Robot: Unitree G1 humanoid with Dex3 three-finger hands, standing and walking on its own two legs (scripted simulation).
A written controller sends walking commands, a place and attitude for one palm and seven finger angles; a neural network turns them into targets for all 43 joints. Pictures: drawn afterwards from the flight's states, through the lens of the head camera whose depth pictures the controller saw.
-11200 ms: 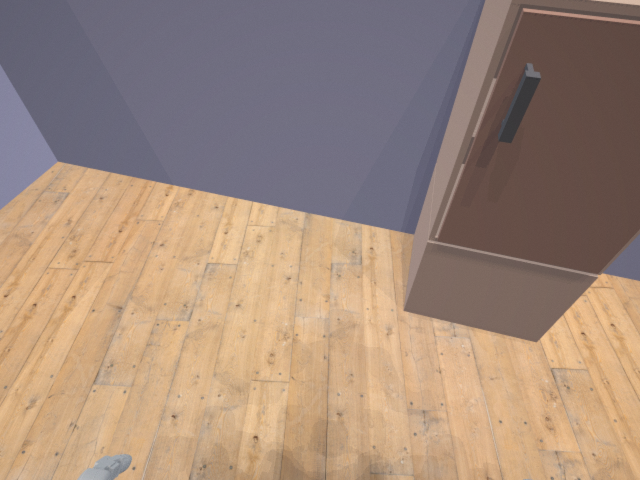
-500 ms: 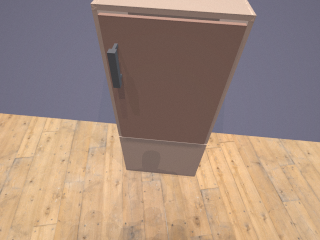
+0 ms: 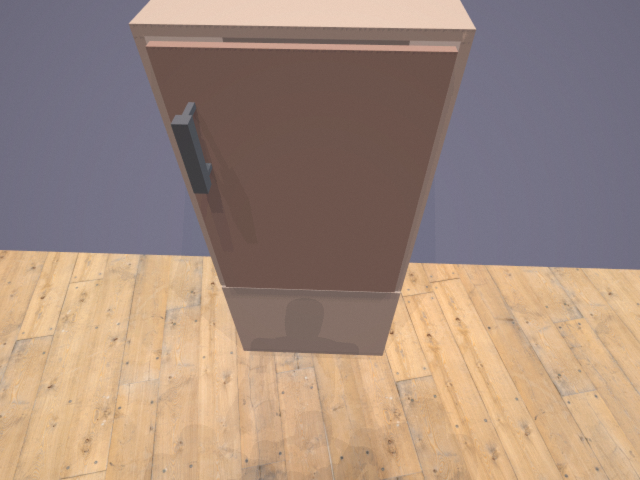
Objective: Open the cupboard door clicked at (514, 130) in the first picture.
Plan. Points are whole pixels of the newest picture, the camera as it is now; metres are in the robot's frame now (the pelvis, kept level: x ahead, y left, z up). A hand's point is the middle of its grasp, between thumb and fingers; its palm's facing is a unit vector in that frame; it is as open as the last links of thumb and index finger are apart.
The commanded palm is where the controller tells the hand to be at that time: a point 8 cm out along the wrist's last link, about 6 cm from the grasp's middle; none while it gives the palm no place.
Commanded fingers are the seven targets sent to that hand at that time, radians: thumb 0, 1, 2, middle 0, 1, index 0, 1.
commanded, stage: come to a stop and stand still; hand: left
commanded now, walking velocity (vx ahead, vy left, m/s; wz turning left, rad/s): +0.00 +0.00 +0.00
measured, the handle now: (196, 148) +0.57 +0.23 +0.10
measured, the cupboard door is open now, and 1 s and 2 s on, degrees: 0 0 0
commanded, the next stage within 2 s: look again from close up in 0.14 s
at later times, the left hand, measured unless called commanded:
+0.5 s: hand out of the picture -0.05 +0.19 -0.18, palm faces +0.02 -0.98 -0.18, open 7.3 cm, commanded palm none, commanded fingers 0.00 0.90 0.90 -0.20 -0.30 -0.20 -0.30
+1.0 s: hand out of the picture -0.02 +0.18 -0.18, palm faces +0.01 -0.99 -0.17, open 7.3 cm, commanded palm none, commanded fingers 0.00 0.90 0.90 -0.20 -0.30 -0.20 -0.30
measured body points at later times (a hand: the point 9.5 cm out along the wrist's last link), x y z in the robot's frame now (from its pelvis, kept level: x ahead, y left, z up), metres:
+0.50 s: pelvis -0.04 +0.03 +0.00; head -0.04 +0.02 +0.45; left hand -0.05 +0.24 -0.16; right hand -0.03 -0.19 -0.17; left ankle -0.05 +0.13 -0.74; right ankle -0.02 -0.09 -0.74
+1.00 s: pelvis -0.01 +0.02 -0.01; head +0.01 +0.01 +0.44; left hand -0.02 +0.24 -0.16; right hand -0.03 -0.19 -0.17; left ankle -0.05 +0.13 -0.74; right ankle -0.02 -0.09 -0.74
